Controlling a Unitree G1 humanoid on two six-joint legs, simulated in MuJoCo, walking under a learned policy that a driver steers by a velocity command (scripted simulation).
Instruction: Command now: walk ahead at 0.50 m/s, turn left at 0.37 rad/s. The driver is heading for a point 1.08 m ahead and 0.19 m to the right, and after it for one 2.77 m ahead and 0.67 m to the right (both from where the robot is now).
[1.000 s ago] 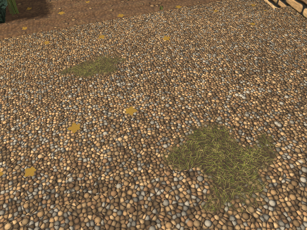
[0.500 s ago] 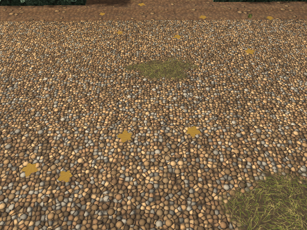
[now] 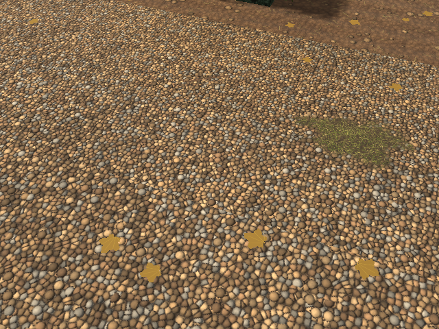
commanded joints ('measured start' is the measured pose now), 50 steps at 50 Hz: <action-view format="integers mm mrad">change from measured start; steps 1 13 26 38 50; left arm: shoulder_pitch -88 -292 -419 -146 -24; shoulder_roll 132 123 101 -21 136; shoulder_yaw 32 51 13 -5 80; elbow -58 -194 -241 -111 -47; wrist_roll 17 -27 48 28 0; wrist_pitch -12 -21 60 24 18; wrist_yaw -40 -65 -73 -71 -106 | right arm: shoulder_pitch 63 436 503 234 -78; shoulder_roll -22 -94 -28 32 -104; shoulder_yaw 0 -61 49 61 22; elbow -55 46 127 69 -27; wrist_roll -6 23 7 -25 16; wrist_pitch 8 -57 -46 -14 -8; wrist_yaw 20 -50 -69 -45 -50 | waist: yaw -89 -220 -212 -150 -94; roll -106 -17 -38 -26 -72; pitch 22 46 136 169 37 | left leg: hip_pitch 204 806 282 -258 297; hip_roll -9 249 81 142 -68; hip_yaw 2 -466 -225 -176 22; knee -7 -542 -169 359 -352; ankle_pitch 84 124 -322 88 221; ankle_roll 7 350 191 71 89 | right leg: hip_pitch -178 -841 -411 -257 -71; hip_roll -231 -59 -115 -369 -202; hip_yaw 94 256 211 498 308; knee -116 1043 222 -144 62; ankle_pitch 198 -352 519 17 281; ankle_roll -198 -36 0 -340 -197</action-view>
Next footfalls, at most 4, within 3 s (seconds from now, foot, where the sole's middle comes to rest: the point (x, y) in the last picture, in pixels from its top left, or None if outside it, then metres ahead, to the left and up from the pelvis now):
0.16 left None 0.17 0.14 -0.78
0.62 right None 0.51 -0.09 -0.97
1.02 left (210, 268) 0.78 0.16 -0.97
1.58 right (281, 252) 0.88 -0.10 -0.97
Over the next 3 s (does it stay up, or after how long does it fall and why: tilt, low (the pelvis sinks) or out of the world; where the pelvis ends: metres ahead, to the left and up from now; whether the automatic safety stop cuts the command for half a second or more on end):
stays up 1.47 -0.32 -0.37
